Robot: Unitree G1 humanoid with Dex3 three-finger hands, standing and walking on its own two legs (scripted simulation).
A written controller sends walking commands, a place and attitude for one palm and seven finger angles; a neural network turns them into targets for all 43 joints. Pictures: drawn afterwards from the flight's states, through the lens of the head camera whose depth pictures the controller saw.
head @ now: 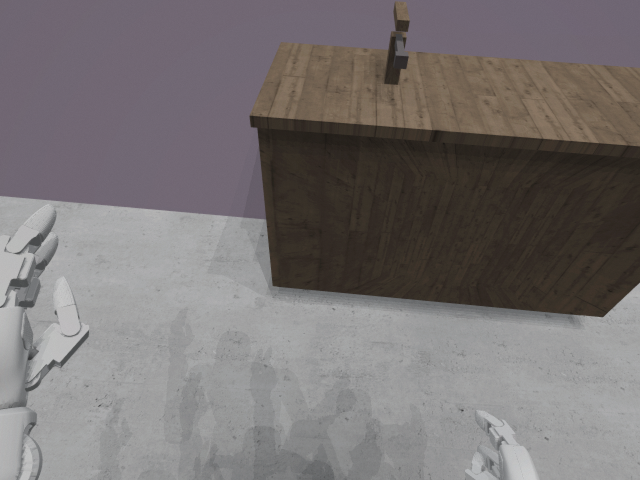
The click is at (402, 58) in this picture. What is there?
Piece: tap's lever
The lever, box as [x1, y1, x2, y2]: [393, 51, 408, 68]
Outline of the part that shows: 395,51 393,63 394,67 405,68 408,57 407,52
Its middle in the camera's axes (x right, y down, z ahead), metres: +0.18 -0.40 +0.87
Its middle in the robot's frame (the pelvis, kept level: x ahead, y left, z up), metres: +0.94 -0.12 +0.13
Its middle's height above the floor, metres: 0.90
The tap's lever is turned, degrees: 0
